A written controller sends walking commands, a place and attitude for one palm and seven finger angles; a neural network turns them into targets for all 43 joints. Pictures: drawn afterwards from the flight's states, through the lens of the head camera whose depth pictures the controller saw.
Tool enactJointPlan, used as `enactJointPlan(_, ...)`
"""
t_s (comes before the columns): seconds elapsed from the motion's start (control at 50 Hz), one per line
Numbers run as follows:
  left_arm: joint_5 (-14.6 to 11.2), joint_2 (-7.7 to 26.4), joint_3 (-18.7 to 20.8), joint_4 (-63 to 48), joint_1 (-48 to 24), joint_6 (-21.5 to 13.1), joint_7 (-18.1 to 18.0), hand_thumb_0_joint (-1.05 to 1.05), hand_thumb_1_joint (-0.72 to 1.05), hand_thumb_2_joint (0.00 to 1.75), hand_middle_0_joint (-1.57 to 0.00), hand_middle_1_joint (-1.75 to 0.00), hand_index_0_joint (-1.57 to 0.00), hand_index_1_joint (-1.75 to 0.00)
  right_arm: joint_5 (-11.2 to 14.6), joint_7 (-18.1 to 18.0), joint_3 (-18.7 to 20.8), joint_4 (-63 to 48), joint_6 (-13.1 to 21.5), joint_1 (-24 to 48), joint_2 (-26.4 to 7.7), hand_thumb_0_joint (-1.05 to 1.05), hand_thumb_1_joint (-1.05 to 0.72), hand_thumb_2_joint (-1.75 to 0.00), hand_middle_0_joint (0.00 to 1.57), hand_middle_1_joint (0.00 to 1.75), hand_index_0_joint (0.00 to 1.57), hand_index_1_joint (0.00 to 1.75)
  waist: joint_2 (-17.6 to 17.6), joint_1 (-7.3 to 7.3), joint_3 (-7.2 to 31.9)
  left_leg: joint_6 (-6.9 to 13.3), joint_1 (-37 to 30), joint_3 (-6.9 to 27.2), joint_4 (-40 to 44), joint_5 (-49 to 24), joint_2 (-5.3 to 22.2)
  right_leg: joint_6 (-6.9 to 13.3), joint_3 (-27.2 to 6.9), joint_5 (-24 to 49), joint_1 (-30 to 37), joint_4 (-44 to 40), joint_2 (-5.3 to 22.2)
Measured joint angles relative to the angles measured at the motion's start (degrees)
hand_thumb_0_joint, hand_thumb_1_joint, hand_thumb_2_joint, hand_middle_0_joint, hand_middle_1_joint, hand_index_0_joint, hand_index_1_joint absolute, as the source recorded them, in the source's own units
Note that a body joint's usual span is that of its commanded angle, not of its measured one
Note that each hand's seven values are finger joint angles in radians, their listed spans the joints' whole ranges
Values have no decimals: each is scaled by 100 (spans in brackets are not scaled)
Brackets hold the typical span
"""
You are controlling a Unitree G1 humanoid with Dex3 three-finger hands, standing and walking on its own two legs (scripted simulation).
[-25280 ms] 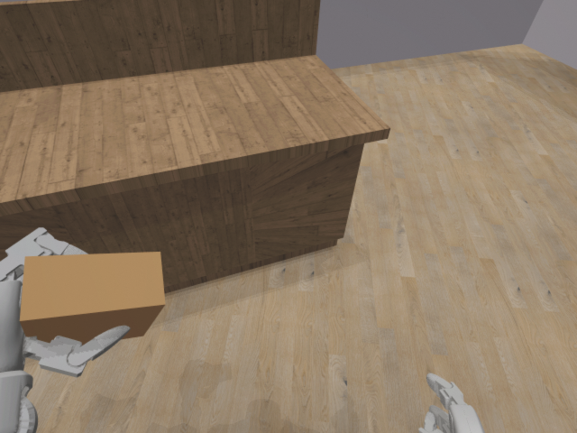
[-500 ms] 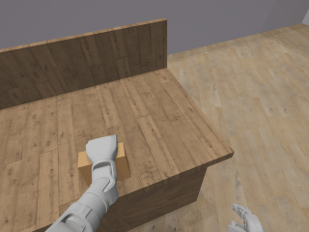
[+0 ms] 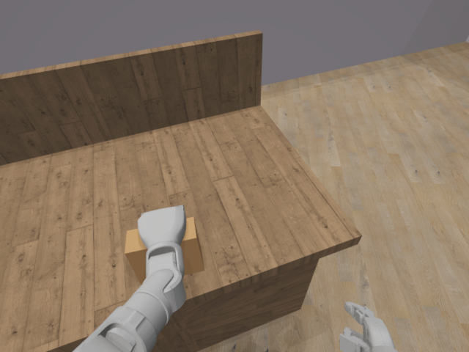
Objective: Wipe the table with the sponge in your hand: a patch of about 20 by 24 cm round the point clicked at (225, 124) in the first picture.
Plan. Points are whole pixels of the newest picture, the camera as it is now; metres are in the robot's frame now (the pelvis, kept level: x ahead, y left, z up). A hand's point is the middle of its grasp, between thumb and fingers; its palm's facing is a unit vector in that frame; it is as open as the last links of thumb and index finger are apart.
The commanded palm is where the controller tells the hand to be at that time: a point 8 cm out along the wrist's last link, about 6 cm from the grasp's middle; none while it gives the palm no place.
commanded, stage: wipe forward along the third lane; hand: left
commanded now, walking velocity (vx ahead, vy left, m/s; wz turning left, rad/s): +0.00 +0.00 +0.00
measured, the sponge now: (169, 256) +0.31 +0.19 -0.06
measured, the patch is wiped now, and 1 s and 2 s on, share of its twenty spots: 0.80 0.95 1.00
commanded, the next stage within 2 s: wipe back along the third lane in 1.58 s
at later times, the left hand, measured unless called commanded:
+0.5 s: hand (172, 231) +0.35 +0.18 -0.02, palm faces -0.12 +0.02 -0.99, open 9.8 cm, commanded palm +0.34 +0.17 +0.01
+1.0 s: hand (172, 212) +0.40 +0.19 -0.02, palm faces -0.13 +0.04 -0.99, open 9.8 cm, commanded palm +0.40 +0.19 +0.01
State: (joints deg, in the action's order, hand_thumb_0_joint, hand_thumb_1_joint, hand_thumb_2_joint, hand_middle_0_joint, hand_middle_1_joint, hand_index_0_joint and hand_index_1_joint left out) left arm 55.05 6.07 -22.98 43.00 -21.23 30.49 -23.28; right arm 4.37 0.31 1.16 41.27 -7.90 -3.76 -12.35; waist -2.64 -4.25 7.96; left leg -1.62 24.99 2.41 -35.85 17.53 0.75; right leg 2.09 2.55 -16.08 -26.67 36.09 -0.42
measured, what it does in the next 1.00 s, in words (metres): shifts its weight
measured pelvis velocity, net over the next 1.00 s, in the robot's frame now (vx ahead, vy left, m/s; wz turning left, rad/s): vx -0.06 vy -0.02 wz -0.07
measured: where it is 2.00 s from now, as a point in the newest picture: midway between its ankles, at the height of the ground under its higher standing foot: outside the picture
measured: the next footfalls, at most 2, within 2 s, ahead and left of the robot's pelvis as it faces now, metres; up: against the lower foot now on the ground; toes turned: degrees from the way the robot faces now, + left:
none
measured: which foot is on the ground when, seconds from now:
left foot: down 0.00-1.00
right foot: down 0.00-1.00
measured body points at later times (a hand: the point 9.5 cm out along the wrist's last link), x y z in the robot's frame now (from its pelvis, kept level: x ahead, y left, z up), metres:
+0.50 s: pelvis -0.03 -0.01 -0.01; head -0.01 -0.03 +0.44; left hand +0.35 +0.18 +0.03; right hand +0.12 -0.24 -0.14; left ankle +0.00 +0.14 -0.72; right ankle +0.02 -0.10 -0.72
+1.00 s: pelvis -0.06 -0.02 -0.03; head +0.01 -0.04 +0.41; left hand +0.40 +0.19 +0.04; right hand -0.01 -0.29 -0.17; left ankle +0.00 +0.13 -0.72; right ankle +0.02 -0.10 -0.72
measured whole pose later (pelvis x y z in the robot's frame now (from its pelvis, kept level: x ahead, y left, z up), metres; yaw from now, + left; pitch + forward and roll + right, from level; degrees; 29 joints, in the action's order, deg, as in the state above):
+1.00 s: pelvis -0.06 -0.02 -0.03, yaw -4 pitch +16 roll +1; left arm 54.4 18.8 -6.5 72.0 -49.2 25.0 -24.0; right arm 3.8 -3.0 0.0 44.5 0.4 -13.4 -15.3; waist -2.4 5.6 8.7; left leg -0.3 46.9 4.4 -48.1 19.4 0.4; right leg 3.2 0.7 -12.9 -49.1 45.5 -3.7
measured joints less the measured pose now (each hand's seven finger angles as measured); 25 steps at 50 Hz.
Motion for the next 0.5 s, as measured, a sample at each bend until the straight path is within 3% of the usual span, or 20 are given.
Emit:
enactJointPlan(0.28, 124, -113, 303, 861, -763, -106, 57, 0, -55, 112, -80, -135, -81, -137, -59, -155, -30, 145, 69, 21, -21, 1, -90, -90, 20, 30, 20, 30, 47, 94, -6, -5, 407, 29, -215, -35, -24, 6, 27, 26, -399, 217, 24)
enactJointPlan(0.5, 66, 59, 806, 1815, -1602, -270, -172, 0, -58, 116, -83, -133, -83, -135, -92, -278, -68, 322, 188, -225, 7, 1, -90, -90, 20, 30, 20, 30, 54, 353, 38, 7, 1003, -6, -516, -76, 12, 47, -7, 108, -1028, 526, -16)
